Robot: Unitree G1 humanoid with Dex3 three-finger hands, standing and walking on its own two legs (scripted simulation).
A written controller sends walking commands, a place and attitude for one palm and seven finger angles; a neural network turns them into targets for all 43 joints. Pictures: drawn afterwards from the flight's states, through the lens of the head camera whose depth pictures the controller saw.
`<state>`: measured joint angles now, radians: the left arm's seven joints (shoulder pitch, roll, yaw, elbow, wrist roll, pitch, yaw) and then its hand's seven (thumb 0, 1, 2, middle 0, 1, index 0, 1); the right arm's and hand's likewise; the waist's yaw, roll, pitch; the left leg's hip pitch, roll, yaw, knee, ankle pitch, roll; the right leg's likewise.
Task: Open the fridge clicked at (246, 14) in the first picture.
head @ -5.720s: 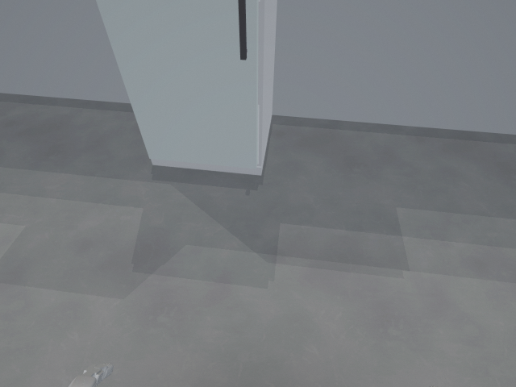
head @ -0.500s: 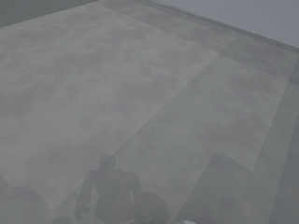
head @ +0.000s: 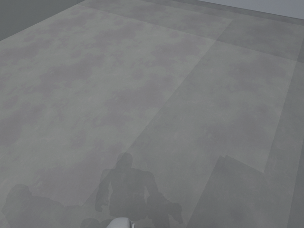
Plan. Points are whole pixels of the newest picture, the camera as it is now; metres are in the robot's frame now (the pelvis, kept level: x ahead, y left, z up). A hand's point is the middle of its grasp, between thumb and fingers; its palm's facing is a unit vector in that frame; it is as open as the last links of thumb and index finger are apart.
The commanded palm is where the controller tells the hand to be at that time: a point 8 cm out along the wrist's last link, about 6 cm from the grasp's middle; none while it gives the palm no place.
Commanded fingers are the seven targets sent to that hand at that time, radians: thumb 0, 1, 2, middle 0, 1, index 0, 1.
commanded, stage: turn to face it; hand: right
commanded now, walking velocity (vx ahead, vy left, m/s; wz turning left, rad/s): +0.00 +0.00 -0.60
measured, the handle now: out of the picture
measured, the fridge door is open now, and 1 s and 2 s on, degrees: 0 0 0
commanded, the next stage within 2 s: none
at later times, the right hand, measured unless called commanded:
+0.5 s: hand out of the picture +0.09 -0.20 -0.15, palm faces +0.30 +0.92 -0.25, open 7.3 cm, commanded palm none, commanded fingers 0.00 -0.90 -0.90 0.20 0.30 0.20 0.30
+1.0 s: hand out of the picture +0.00 -0.08 -0.14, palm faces +0.58 +0.76 -0.30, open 7.3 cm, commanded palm none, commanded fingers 0.00 -0.90 -0.90 0.20 0.30 0.20 0.30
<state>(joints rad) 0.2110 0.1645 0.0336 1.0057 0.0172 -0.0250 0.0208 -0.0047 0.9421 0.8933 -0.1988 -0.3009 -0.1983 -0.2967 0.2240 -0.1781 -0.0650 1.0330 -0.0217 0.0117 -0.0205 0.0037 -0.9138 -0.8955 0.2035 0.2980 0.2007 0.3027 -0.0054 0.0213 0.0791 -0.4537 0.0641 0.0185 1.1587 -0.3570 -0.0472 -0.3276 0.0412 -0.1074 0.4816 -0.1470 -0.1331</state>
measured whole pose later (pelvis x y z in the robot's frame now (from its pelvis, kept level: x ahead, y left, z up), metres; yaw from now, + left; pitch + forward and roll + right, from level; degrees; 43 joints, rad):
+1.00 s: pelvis +0.06 +0.11 +0.01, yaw -37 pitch -1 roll -4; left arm 0.17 0.30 0.09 0.94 0.03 0.10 -0.02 0.01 0.91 0.89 -0.19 -0.30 -0.19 -0.30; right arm 0.26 -0.16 -0.02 0.89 -0.02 0.00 -0.02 0.00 -0.91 -0.90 0.21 0.30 0.20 0.30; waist 0.02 -0.04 0.08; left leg -0.14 0.08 0.16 0.49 -0.34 0.04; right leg -0.51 -0.03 0.04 1.15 -0.36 0.09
